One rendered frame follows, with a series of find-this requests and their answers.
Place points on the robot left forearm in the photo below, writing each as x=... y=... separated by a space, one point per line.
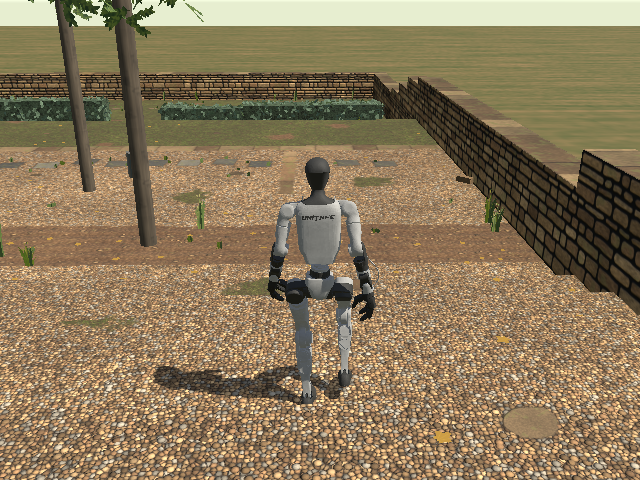
x=276 y=265

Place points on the right robot hand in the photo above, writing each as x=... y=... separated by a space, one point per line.
x=369 y=307

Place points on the robot right upper arm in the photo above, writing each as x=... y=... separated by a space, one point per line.
x=349 y=210

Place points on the left robot hand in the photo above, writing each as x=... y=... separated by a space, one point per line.
x=276 y=285

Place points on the robot right foot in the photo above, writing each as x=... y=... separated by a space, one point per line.
x=344 y=378

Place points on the robot right shin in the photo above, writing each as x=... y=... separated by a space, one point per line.
x=344 y=341

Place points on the robot right forearm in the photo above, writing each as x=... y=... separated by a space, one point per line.
x=363 y=272

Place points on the robot left upper arm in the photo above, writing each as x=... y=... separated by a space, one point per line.
x=287 y=211

